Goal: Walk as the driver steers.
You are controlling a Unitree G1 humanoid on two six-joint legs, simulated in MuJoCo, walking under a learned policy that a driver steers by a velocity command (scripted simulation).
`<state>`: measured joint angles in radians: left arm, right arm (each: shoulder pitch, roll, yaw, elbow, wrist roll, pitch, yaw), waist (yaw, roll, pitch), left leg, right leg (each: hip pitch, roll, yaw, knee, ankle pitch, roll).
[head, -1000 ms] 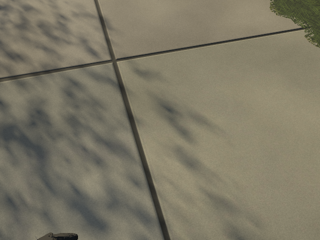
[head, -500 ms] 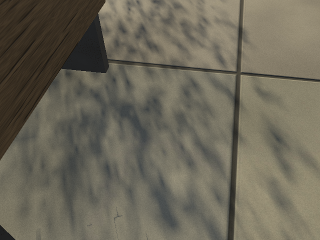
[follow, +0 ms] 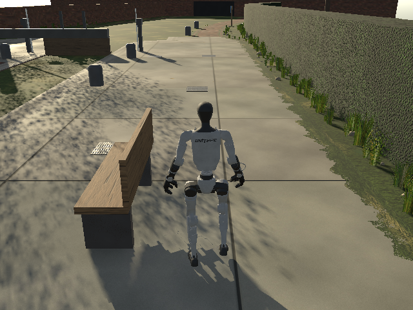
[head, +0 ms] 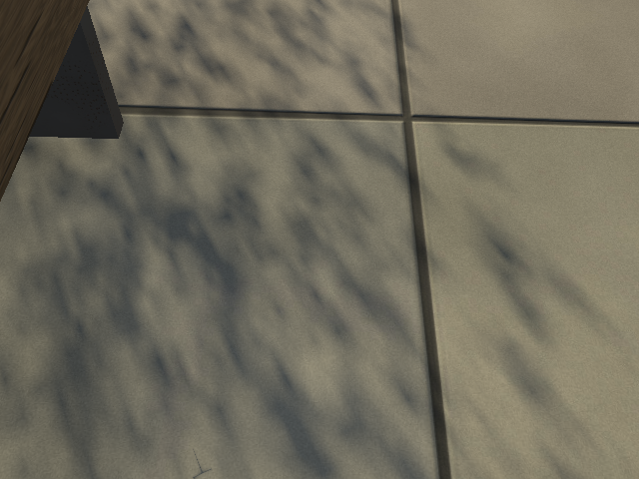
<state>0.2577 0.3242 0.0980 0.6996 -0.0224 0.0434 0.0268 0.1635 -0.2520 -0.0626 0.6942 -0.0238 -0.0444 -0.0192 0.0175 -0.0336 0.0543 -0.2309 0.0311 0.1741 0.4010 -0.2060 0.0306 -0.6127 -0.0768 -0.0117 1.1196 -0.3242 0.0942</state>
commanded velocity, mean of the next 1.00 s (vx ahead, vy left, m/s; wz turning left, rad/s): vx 0.24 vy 0.00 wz -0.14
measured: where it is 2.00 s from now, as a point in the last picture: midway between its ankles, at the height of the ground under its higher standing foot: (315, 261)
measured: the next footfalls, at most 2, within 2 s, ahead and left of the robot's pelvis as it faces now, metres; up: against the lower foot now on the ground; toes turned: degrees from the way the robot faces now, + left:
right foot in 0.24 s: +0.12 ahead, -0.14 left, +0.00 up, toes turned -19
left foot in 0.68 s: +0.16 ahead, +0.08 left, +0.00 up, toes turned -19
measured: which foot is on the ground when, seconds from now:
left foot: down 0.00-0.26, up 0.28-0.66, down 0.68-1.00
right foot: up 0.00-0.22, down 0.24-0.68, up 0.70-1.00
